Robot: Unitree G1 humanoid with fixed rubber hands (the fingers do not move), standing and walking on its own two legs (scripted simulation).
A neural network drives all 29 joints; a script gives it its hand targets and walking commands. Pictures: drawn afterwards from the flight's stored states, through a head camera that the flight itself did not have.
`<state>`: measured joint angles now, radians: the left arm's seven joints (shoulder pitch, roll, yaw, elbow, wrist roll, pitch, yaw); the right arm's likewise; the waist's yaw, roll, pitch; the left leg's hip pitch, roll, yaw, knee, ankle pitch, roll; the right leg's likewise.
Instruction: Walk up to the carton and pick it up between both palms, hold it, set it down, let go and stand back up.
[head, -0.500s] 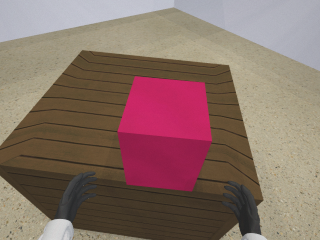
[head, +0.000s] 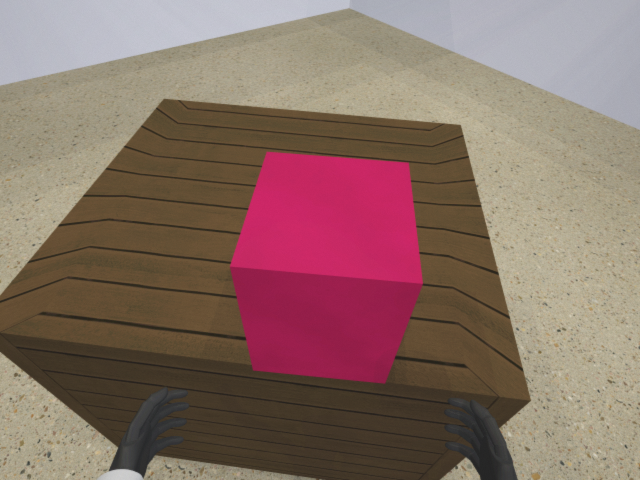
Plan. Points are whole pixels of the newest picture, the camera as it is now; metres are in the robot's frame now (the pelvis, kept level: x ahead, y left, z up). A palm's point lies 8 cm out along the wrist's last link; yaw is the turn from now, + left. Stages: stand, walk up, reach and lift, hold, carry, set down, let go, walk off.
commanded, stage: set down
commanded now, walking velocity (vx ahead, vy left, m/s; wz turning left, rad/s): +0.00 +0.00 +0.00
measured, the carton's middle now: (327, 270) +0.40 +0.00 +0.03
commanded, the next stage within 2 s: let go in 0.62 s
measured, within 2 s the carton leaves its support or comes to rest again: neither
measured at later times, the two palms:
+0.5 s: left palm (145, 473) +0.16 +0.22 -0.07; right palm out of the picture +0.15 -0.23 -0.08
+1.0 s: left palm (145, 471) +0.16 +0.22 -0.08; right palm out of the picture +0.15 -0.23 -0.08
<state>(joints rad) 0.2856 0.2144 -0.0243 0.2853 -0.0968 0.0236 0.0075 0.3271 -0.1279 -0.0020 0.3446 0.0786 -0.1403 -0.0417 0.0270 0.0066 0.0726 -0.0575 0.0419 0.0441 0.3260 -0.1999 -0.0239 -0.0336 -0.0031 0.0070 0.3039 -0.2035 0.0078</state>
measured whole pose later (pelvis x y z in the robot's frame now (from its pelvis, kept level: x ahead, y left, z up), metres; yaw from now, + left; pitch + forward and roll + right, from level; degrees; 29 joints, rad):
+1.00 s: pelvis +0.00 +0.00 +0.00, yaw -1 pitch -5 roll +0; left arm 0.16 0.19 0.01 0.53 0.01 0.14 0.01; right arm 0.15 -0.18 -0.04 0.75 -0.03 -0.21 0.01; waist 0.01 0.00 0.08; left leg -0.06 0.05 0.05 0.38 -0.23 -0.03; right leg -0.05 0.00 0.01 0.37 -0.23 0.00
